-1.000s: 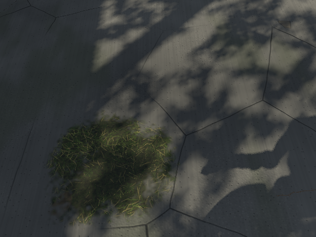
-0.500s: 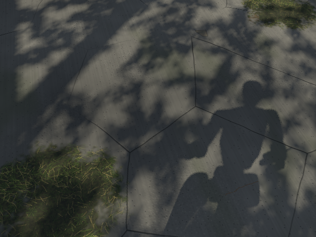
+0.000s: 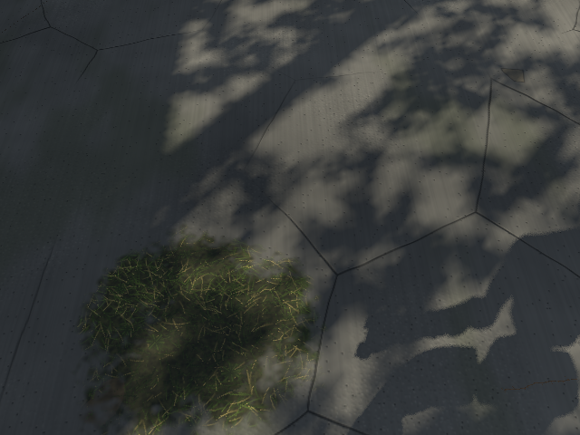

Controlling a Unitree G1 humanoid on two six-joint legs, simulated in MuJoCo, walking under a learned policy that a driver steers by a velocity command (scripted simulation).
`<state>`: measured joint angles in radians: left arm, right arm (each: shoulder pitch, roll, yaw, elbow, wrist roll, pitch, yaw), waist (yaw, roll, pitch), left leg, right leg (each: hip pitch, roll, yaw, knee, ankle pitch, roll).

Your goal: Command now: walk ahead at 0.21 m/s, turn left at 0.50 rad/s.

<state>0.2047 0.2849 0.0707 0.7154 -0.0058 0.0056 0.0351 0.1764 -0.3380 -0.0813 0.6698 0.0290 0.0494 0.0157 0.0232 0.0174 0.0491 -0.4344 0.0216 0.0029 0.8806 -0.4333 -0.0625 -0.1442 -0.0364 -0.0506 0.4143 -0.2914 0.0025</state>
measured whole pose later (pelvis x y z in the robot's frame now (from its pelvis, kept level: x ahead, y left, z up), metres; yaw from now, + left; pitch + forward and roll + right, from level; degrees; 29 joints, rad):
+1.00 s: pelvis +0.21 +0.04 -0.01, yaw +0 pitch +3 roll +0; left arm 0.10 0.30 0.05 0.60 -0.03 -0.03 -0.06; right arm 0.41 -0.30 -0.06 0.78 0.00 -0.05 -0.02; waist -0.10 -0.03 0.04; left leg 0.08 0.00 0.11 0.27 -0.40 0.02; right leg -0.67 -0.04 -0.01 0.83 -0.18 0.01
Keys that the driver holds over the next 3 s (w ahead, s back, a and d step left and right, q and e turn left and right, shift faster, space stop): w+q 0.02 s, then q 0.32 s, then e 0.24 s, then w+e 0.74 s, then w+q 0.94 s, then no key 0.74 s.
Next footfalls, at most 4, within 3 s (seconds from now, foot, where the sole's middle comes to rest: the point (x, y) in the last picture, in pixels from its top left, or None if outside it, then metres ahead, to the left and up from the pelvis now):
0.10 left None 0.06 0.13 -0.78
0.54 right None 0.21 -0.06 -0.78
1.12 right None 0.43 -0.08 -0.78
1.64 left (283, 317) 0.75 0.08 -0.78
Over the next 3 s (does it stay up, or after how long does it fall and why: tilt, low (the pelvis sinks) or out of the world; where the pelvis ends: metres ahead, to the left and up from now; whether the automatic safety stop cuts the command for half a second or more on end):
stays up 1.10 0.01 -0.01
